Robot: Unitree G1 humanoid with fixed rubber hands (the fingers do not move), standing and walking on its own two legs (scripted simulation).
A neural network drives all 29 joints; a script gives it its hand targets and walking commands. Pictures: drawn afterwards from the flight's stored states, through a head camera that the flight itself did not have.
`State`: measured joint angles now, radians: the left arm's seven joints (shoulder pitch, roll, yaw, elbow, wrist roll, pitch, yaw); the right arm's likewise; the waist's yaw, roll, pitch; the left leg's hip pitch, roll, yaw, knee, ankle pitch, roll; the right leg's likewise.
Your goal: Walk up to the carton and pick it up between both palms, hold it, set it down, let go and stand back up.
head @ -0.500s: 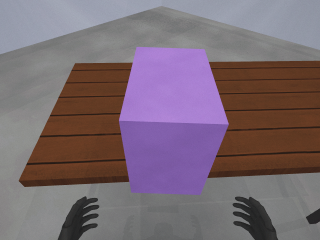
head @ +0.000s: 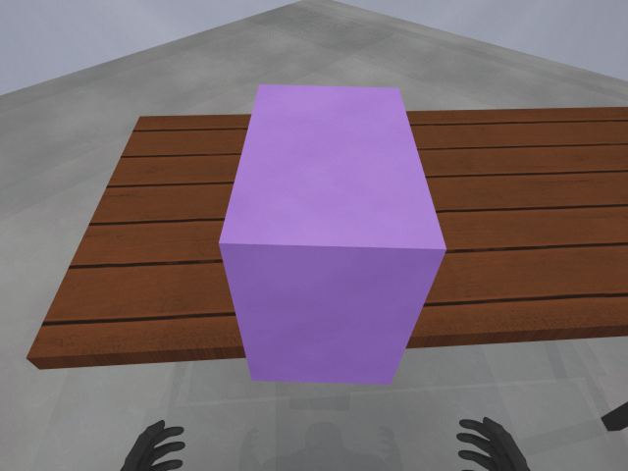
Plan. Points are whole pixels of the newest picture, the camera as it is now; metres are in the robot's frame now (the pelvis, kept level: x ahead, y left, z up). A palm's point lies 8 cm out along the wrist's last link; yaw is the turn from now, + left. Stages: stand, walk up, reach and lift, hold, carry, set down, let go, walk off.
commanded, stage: set down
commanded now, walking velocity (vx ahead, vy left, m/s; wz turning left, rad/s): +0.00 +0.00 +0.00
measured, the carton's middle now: (325, 234) +0.43 +0.03 +0.09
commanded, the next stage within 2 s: let go in 0.88 s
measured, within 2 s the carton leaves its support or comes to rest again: neither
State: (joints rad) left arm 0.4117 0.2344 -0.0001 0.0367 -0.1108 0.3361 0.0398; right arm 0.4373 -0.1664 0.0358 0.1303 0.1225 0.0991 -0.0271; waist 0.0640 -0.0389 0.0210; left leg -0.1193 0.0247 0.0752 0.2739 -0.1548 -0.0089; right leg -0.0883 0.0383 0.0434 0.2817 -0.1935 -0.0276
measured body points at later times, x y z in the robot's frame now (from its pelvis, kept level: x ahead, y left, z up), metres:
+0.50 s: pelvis +0.00 +0.00 +0.00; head +0.01 +0.01 +0.45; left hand +0.14 +0.23 -0.08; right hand +0.16 -0.20 -0.07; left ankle -0.01 +0.12 -0.75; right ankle -0.03 -0.10 -0.75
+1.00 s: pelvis -0.02 +0.00 +0.00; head -0.01 +0.02 +0.45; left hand +0.13 +0.23 -0.09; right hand +0.16 -0.21 -0.08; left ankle -0.01 +0.12 -0.75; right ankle -0.03 -0.10 -0.75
